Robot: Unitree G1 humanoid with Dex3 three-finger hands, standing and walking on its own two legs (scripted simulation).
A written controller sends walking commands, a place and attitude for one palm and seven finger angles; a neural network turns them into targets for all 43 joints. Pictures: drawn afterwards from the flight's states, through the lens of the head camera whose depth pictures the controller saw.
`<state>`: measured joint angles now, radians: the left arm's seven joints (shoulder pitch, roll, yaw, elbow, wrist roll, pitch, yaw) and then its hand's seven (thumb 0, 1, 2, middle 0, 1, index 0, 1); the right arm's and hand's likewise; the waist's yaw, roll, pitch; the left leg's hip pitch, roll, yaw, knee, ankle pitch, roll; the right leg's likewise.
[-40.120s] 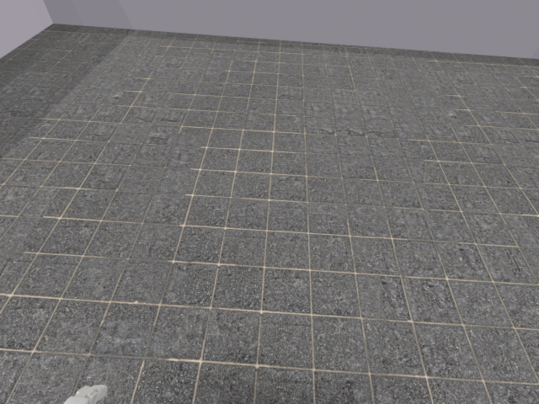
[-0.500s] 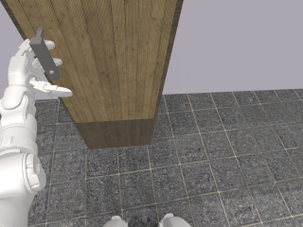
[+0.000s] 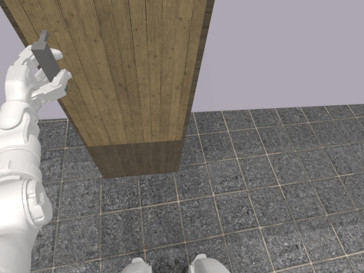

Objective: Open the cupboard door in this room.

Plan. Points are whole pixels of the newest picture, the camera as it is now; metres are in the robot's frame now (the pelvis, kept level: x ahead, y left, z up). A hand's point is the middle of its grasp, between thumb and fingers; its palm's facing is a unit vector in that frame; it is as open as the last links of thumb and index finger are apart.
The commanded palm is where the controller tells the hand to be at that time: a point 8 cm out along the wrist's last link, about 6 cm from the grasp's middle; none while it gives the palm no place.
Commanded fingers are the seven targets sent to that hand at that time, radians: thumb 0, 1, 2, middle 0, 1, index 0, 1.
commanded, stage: close the thumb around the handle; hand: left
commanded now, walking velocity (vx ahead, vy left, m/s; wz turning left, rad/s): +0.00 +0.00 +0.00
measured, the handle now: (53, 63) +0.55 +0.25 +0.11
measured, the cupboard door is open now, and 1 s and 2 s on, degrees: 0 38 50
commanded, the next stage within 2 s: pull the door open along its arc in 0.10 s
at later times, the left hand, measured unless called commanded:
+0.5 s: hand (62, 91) +0.47 +0.22 +0.10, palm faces +0.04 -1.00 +0.01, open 6.1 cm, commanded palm +0.42 +0.26 +0.10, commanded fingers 0.00 0.90 0.90 -0.40 -1.35 -0.40 -1.35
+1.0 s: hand (111, 159) +0.32 +0.11 +0.11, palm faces +0.36 -0.93 +0.11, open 6.6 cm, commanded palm +0.25 +0.15 +0.10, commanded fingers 0.00 0.90 0.90 -0.40 -1.35 -0.40 -1.35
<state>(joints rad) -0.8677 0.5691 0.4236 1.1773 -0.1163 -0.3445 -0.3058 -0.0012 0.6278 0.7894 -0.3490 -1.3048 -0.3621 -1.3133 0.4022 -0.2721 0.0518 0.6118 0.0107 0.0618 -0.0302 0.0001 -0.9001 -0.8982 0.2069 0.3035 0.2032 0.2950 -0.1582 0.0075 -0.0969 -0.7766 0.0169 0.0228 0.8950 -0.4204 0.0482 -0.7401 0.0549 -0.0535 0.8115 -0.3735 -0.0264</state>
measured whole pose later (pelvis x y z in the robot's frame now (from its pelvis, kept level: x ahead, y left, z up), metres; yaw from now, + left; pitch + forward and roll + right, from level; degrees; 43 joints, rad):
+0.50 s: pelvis +0.01 +0.01 +0.00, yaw -1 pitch +17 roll -3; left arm -0.70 0.49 0.41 0.98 -0.17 -0.31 -0.27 -0.01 0.70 0.79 -0.31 -1.33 -0.32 -1.32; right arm 0.43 -0.27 0.04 0.57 0.02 0.07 -0.01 0.00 -0.90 -0.90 0.21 0.30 0.20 0.29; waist -0.14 0.02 -0.13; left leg -0.73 0.02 0.05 0.87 -0.42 0.06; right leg -0.71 0.06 -0.02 0.79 -0.37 -0.02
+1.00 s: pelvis +0.01 +0.00 +0.02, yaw +1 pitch +8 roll -1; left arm 0.08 -0.07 -0.09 -0.04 -0.05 -0.08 0.39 0.03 0.64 0.72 -0.27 -1.29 -0.31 -1.29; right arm 0.18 -0.18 0.03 0.50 -0.03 0.03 0.05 0.00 -0.90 -0.90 0.20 0.30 0.20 0.29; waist 0.00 0.03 -0.11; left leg -0.51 -0.02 0.03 0.78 -0.41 0.04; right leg -0.50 0.03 -0.04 0.75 -0.40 -0.03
